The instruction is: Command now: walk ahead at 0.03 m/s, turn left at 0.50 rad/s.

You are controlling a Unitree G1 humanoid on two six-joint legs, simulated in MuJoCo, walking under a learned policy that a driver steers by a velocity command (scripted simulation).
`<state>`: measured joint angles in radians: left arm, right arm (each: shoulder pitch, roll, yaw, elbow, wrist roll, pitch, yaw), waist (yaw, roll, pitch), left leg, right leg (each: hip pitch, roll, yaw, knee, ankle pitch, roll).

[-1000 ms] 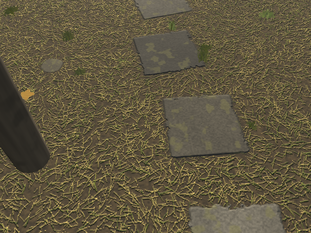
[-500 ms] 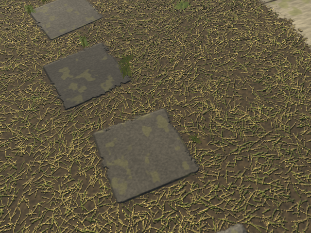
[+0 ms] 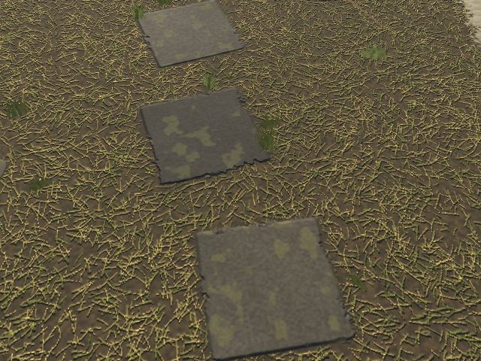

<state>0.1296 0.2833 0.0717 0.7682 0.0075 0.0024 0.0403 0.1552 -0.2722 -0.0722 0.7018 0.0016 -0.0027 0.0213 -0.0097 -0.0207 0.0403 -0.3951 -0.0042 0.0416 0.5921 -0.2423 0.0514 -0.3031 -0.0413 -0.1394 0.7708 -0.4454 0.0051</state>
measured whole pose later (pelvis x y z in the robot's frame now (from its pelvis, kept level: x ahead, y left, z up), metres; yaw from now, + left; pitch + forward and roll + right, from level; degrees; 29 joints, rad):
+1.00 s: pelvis +0.18 -0.06 +0.00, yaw +0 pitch +3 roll +2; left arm 0.11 0.29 0.05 0.60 -0.02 -0.03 -0.06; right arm 0.40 -0.31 -0.09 0.80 0.02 -0.07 -0.01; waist -0.09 -0.02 0.03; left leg 0.10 0.05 0.13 0.28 -0.41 -0.07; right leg -0.66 -0.07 -0.02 0.76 -0.18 -0.03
